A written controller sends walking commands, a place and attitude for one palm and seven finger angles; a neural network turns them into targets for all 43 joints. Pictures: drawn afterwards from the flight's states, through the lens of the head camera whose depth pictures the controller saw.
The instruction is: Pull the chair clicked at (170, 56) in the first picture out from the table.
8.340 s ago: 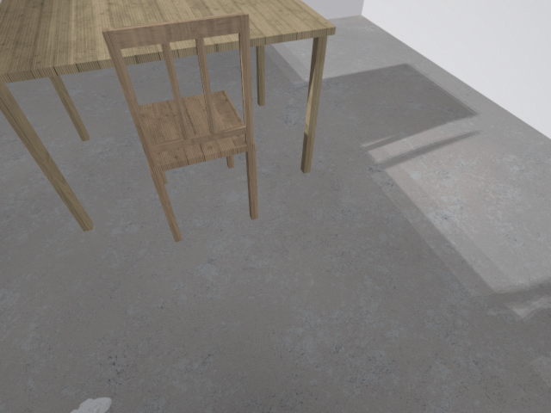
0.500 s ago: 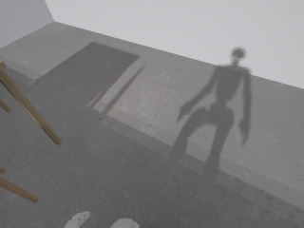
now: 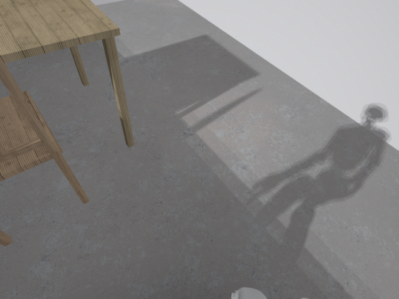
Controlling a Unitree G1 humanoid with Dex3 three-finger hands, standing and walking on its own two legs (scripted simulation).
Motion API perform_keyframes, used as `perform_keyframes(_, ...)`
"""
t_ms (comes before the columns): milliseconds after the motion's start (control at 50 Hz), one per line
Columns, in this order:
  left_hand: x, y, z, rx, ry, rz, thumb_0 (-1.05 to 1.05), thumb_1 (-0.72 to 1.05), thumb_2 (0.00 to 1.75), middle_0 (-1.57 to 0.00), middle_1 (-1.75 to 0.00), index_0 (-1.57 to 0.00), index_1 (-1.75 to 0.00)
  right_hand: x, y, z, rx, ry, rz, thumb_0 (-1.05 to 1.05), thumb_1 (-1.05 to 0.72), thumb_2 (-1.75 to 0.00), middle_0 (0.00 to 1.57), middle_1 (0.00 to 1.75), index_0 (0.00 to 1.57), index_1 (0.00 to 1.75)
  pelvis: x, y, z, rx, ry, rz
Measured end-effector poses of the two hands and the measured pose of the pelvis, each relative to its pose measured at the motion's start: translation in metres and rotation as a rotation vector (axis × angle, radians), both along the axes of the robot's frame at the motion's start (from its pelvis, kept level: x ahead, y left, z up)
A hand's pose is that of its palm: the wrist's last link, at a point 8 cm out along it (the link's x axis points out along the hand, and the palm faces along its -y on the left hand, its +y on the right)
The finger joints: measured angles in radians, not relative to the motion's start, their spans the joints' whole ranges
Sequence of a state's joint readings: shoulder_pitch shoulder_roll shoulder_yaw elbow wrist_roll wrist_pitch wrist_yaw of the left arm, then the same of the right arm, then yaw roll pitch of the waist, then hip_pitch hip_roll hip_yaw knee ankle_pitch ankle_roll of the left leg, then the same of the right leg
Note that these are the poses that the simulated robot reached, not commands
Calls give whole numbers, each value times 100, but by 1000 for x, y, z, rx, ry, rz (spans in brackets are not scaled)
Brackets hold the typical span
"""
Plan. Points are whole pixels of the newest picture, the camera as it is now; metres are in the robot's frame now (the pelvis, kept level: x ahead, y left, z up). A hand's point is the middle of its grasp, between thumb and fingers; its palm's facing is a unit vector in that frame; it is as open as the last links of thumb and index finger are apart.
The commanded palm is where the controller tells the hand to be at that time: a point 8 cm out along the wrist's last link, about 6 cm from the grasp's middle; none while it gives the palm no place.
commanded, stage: turn to face it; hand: left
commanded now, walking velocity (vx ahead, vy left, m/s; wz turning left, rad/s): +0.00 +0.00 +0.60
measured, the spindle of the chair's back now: out of the picture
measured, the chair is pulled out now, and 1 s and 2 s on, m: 0.00 0.00 0.00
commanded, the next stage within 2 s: take the last steps up to it in 1.16 s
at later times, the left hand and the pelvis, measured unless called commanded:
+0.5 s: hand out of the picture +0.06 +0.15 -0.13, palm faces +0.29 -0.91 -0.31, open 7.4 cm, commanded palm none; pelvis -0.01 -0.07 +0.00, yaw +19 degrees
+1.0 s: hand out of the picture -0.18 +0.16 -0.19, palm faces +0.61 -0.75 -0.25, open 7.4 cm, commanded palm none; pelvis -0.06 -0.02 -0.01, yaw +34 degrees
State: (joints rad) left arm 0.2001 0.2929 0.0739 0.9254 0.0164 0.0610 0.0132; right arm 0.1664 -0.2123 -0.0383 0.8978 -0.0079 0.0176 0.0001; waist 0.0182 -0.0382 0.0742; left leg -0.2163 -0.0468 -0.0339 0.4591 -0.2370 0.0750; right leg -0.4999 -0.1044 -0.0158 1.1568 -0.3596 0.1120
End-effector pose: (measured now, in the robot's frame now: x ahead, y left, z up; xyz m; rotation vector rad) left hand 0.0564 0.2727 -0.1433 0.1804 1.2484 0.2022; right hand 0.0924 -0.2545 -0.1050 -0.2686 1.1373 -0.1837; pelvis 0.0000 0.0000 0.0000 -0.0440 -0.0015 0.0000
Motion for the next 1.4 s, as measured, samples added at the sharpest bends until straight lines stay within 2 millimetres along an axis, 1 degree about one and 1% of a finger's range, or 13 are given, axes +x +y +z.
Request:
perform_keyframes(100,17,-5,8,6,-76,28,1,91,90,-20,-30,-20,-29,-10,6,-8,30,40,16,0,-91,-89,20,30,21,30,1,-3,0,10,-3,59)
perform_keyframes(180,30,-15,16,14,-132,44,1,91,90,-20,-30,-20,-29,-24,1,-17,50,90,22,0,-91,-89,20,30,21,30,0,-11,0,17,-2,107)
perform_keyframes(300,43,-39,31,40,-211,66,1,91,90,-20,-30,-20,-29,-42,-23,-33,70,172,40,0,-91,-89,20,30,21,30,-3,-34,-3,29,6,185)
perform_keyframes(380,34,-57,36,81,-254,98,1,91,90,-20,-30,-20,-29,-40,-47,-50,89,200,65,0,-91,-89,20,30,21,30,-4,-57,-12,50,10,234)
perform_keyframes(520,-29,-81,46,104,-180,212,1,91,90,-20,-30,-20,-29,-11,-71,-49,88,198,166,1,-91,-89,20,30,20,30,-8,-75,-3,80,-13,342)
perform_keyframes(660,-102,-96,33,75,-91,362,1,91,90,-20,-30,-20,-29,27,-63,-42,54,196,300,0,-91,-89,20,30,20,30,-14,-76,-1,89,-13,440)
perform_keyframes(760,-165,-100,16,33,8,469,1,91,90,-20,-30,-20,-30,63,-26,-35,29,150,419,0,-91,-90,19,30,20,30,-26,-66,-5,78,-2,502)
perform_keyframes(860,-229,-92,-11,-16,90,578,1,91,90,-20,-30,-20,-30,96,35,-28,9,35,555,0,-91,-90,19,30,20,30,-41,-43,-19,40,8,560)
perform_keyframes(940,-261,-83,-21,-39,151,638,1,91,90,-20,-30,-20,-29,100,77,-15,15,-35,628,0,-91,-89,20,30,20,30,-51,-31,-18,37,-3,578)
perform_keyframes(1060,-260,-67,-8,-43,87,665,1,91,90,-20,-30,-19,-29,82,107,-3,36,-40,662,0,-91,-89,20,30,20,30,-59,-18,-3,13,-21,617)
perform_keyframes(1160,-246,-57,0,-22,16,668,1,91,90,-20,-30,-19,-29,57,109,-9,60,6,655,0,-91,-89,20,30,21,30,-63,-15,1,23,-24,642)
perform_keyframes(1300,-221,-57,8,3,-40,652,1,91,90,-20,-30,-20,-29,24,71,-24,47,102,599,0,-92,-89,20,30,21,30,-64,-24,-1,42,-20,671)
perform_keyframes(1400,-199,-70,15,19,-71,618,1,91,90,-20,-30,-19,-29,1,35,-39,46,193,559,0,-92,-89,20,30,21,30,-55,-37,-2,55,-12,680)
